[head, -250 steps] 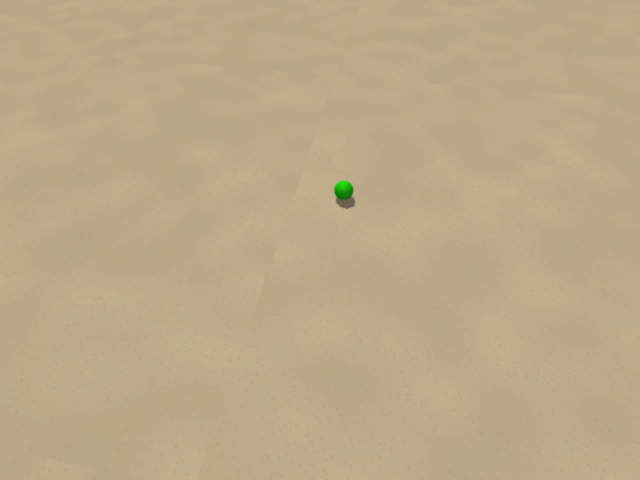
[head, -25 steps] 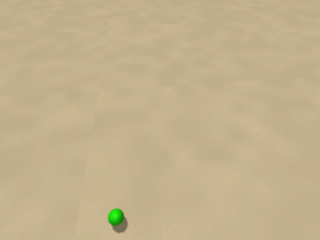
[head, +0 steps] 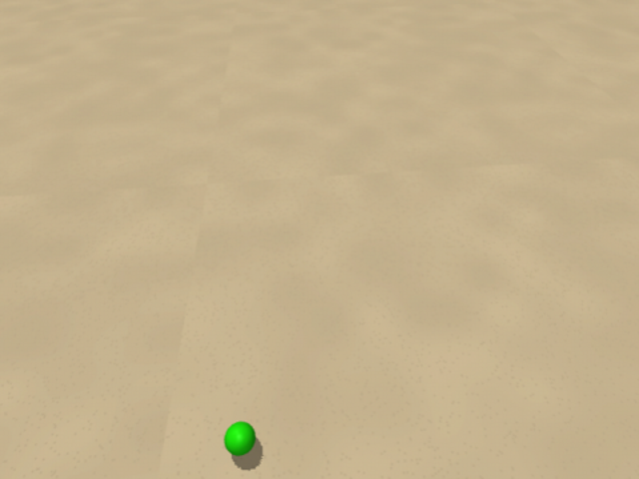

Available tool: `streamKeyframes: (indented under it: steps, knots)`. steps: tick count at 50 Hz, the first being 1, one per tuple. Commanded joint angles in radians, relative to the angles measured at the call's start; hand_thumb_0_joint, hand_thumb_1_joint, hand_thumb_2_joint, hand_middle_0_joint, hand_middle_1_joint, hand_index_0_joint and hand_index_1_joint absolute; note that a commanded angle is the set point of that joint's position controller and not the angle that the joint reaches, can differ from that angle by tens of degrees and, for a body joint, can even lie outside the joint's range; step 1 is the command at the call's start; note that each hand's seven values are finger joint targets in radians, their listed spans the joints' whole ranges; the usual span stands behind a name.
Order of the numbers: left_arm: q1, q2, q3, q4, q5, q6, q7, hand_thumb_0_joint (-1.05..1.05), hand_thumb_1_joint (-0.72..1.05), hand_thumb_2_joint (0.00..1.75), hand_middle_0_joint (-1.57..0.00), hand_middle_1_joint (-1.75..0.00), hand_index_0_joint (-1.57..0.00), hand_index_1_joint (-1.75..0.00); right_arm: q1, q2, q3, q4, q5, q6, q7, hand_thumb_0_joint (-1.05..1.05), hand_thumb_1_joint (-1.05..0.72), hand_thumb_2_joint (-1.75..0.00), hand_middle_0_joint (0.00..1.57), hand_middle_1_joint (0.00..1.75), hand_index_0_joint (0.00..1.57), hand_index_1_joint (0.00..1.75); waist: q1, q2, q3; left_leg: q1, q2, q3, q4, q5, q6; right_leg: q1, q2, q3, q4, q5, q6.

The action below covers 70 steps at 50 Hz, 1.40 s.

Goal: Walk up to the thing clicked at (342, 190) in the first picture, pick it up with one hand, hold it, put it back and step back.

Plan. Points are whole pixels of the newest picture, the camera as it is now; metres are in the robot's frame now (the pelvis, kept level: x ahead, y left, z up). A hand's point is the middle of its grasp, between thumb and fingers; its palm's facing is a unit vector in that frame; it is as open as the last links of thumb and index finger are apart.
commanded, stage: walk up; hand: left
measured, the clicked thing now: (240, 438) +0.41 +0.25 -0.74
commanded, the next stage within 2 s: stand in 0.40 s
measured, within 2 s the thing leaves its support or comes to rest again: neither
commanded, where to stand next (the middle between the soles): +0.05 +0.00 m, yaw +1 degrees
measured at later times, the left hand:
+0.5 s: hand out of the picture +0.09 +0.25 -0.16, palm faces -0.02 -0.94 -0.33, open 7.4 cm
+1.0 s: hand out of the picture +0.07 +0.24 -0.16, palm faces -0.03 -0.94 -0.34, open 7.4 cm
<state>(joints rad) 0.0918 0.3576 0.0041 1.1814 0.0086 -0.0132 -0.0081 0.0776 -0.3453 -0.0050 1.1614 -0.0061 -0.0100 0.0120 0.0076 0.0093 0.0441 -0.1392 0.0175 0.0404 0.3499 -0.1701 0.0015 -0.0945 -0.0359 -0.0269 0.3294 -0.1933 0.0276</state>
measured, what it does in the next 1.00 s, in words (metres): stands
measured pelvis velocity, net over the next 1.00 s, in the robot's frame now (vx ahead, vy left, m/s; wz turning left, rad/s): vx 0.00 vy -0.01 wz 0.00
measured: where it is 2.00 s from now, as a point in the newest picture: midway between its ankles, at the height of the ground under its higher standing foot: outside the picture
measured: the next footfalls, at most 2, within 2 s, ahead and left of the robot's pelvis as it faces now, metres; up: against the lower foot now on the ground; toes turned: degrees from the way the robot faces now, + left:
none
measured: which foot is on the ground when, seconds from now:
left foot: down 0.00-1.00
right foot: down 0.00-1.00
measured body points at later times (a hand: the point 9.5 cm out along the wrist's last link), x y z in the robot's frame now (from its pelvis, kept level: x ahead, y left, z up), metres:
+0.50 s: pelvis +0.00 +0.00 +0.00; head +0.01 +0.00 +0.45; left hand +0.09 +0.29 -0.13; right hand +0.08 -0.31 -0.13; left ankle +0.01 +0.12 -0.75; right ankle -0.01 -0.14 -0.75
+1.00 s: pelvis +0.00 -0.01 +0.00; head +0.01 -0.01 +0.45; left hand +0.07 +0.29 -0.13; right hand +0.07 -0.31 -0.13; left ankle +0.01 +0.12 -0.75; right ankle -0.01 -0.14 -0.75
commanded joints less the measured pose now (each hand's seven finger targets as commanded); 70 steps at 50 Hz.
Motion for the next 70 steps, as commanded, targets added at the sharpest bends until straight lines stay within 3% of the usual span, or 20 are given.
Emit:
streamKeyframes:
  steps: [1,17,19,22,26,41,43,46,58,62,70]
  knots:
    - [-0.059,0.198,0.034,-0.065,-0.002,-0.021,0.014,0.0,0.9,0.9,-0.2,-0.3,-0.2,-0.3,-0.057,-0.225,-0.039,-0.053,0.003,-0.022,-0.014,0.0,-0.9,-0.9,0.2,0.3,0.2,0.3,-0.009,-0.012,-0.075,0.055,0.115,-0.102,-0.058,0.143,0.022,-0.031,-0.091,0.067,-0.06,0.11,-0.035]
    - [-0.064,0.202,0.043,-0.082,0.008,-0.021,0.016,0.0,0.9,0.9,-0.2,-0.3,-0.2,-0.3,-0.053,-0.21,-0.04,-0.062,-0.003,-0.017,-0.014,0.0,-0.9,-0.9,0.2,0.3,0.2,0.3,-0.013,0.004,-0.07,0.027,0.106,-0.098,-0.071,0.103,0.017,-0.002,-0.094,0.07,-0.075,0.104,-0.035]
    - [-0.057,0.199,0.043,-0.08,0.007,-0.021,0.016,0.0,0.9,0.9,-0.2,-0.3,-0.2,-0.3,-0.051,-0.208,-0.04,-0.063,-0.002,-0.018,-0.014,0.0,-0.9,-0.9,0.2,0.3,0.2,0.3,-0.01,0.008,-0.066,0.035,0.108,-0.101,-0.071,0.118,0.015,-0.006,-0.092,0.067,-0.072,0.106,-0.035]
    - [-0.053,0.199,0.039,-0.087,-0.004,-0.022,0.02,0.0,0.9,0.9,-0.2,-0.3,-0.2,-0.3,-0.053,-0.213,-0.038,-0.067,-0.001,-0.023,-0.019,0.0,-0.9,-0.9,0.2,0.3,0.2,0.3,-0.014,-0.006,-0.068,0.047,0.127,-0.107,-0.074,0.234,0.006,0.002,-0.109,0.075,-0.063,0.181,-0.036]
    - [-0.053,0.202,0.039,-0.091,-0.003,-0.019,0.019,0.0,0.9,0.9,-0.2,-0.3,-0.2,-0.3,-0.058,-0.209,-0.038,-0.065,-0.001,-0.023,-0.019,0.0,-0.9,-0.9,0.2,0.3,0.2,0.3,-0.014,0.007,-0.104,0.065,0.131,-0.104,-0.076,0.231,0.004,0.027,-0.109,0.073,-0.06,0.176,-0.037]
    - [-0.04,0.197,0.03,-0.095,0.0,-0.015,0.015,0.0,0.9,0.9,-0.2,-0.3,-0.2,-0.3,-0.052,-0.211,-0.036,-0.058,-0.003,-0.018,-0.013,0.0,-0.9,-0.9,0.2,0.3,0.2,0.3,-0.014,-0.013,-0.049,0.028,0.121,-0.109,-0.099,0.094,0.002,-0.023,-0.103,0.074,-0.09,0.051,-0.038]
    - [-0.03,0.201,0.031,-0.094,0.002,-0.014,0.013,0.0,0.9,0.9,-0.2,-0.3,-0.2,-0.3,-0.042,-0.216,-0.036,-0.056,-0.003,-0.016,-0.012,0.0,-0.9,-0.9,0.2,0.3,0.2,0.3,-0.016,-0.008,-0.028,0.016,0.109,-0.106,-0.101,0.002,0.001,-0.056,-0.1,0.083,-0.108,-0.03,-0.036]
    - [-0.037,0.209,0.035,-0.102,0.003,-0.013,0.014,0.0,0.9,0.9,-0.2,-0.3,-0.2,-0.3,-0.036,-0.212,-0.037,-0.058,-0.006,-0.016,-0.012,0.0,-0.9,-0.9,0.2,0.3,0.2,0.3,-0.017,-0.005,-0.041,0.017,0.113,-0.111,-0.101,-0.007,0.006,-0.056,-0.103,0.084,-0.097,-0.028,-0.041]
    - [-0.022,0.204,0.031,-0.106,-0.001,-0.018,0.017,0.0,0.9,0.9,-0.2,-0.3,-0.2,-0.3,-0.03,-0.214,-0.035,-0.06,-0.004,-0.022,-0.017,0.0,-0.9,-0.9,0.2,0.3,0.2,0.3,-0.013,0.001,-0.106,0.067,0.13,-0.106,-0.064,0.219,0.006,0.006,-0.11,0.075,-0.057,0.18,-0.043]
    - [-0.019,0.207,0.03,-0.101,0.0,-0.017,0.018,0.0,0.9,0.9,-0.2,-0.3,-0.2,-0.3,-0.022,-0.205,-0.029,-0.06,-0.003,-0.017,-0.017,0.0,-0.9,-0.9,0.2,0.3,0.2,0.3,-0.016,-0.011,-0.078,0.048,0.122,-0.103,-0.08,0.14,0.005,-0.01,-0.11,0.08,-0.075,0.121,-0.041]
    - [-0.017,0.207,0.032,-0.104,-0.001,-0.019,0.018,0.0,0.9,0.9,-0.2,-0.3,-0.2,-0.3,-0.024,-0.212,-0.031,-0.066,-0.003,-0.018,-0.018,0.0,-0.9,-0.9,0.2,0.3,0.2,0.3,-0.011,-0.011,-0.068,0.05,0.127,-0.104,-0.078,0.169,0.006,0.002,-0.112,0.079,-0.079,0.15,-0.042]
